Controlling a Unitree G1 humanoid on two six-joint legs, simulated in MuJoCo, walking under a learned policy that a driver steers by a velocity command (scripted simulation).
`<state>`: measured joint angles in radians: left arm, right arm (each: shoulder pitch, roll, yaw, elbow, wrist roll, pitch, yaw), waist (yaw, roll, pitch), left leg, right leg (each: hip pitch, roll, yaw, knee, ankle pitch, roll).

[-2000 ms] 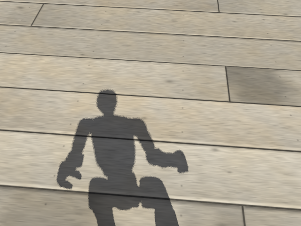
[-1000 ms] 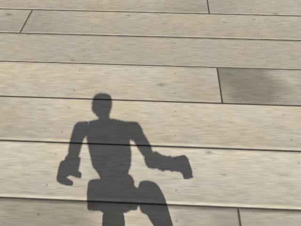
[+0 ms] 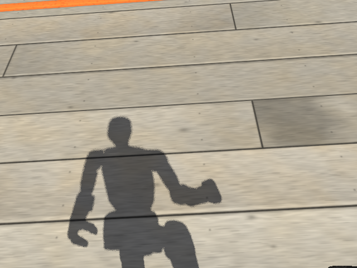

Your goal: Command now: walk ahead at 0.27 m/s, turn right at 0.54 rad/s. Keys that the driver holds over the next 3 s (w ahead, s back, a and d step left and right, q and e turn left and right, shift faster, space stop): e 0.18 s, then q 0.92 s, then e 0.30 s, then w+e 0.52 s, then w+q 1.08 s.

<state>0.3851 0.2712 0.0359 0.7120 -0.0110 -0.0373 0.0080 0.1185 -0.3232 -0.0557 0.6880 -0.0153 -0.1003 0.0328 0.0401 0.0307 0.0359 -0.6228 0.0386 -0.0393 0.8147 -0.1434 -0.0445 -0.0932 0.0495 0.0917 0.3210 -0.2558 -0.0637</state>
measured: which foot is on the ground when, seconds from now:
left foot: up 0.00-0.16, down 0.18-0.54, up 0.56-0.82, down 0.84-1.00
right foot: down 0.00-0.18, up 0.20-0.48, down 0.50-0.84, up 0.86-1.00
